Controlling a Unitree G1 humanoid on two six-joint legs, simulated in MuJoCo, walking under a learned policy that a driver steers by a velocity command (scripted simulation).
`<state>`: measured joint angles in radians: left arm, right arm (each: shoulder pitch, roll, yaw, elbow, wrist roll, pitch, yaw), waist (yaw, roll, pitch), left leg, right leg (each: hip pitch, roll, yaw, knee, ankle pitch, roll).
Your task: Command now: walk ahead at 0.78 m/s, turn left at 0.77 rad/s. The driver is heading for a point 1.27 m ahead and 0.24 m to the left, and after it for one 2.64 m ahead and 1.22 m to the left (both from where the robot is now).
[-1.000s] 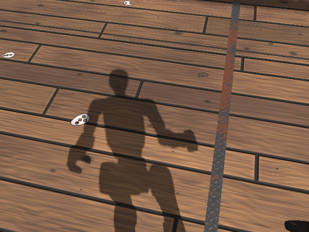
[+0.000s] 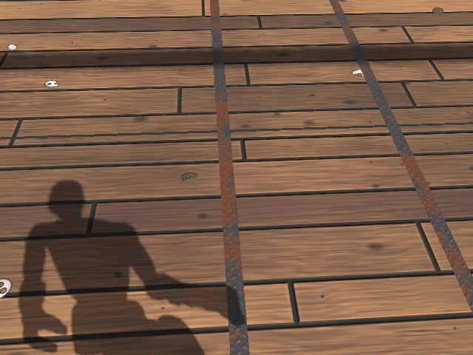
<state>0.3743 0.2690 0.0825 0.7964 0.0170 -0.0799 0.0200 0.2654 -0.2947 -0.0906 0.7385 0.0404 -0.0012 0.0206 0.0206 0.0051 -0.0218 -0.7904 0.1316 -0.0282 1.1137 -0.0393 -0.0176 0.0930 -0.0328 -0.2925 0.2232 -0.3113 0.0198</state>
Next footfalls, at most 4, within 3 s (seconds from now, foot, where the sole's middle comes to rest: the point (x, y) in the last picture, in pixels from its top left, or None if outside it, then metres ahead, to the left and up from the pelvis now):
0.20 left None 0.29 0.17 -0.78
0.70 right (173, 279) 0.78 0.23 -0.78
1.14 left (95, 196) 1.11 0.56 -0.78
1.58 right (194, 126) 1.52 0.23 -0.78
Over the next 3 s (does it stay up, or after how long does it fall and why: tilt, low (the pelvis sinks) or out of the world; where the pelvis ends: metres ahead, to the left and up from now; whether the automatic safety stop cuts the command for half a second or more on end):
stays up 2.17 0.57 -0.01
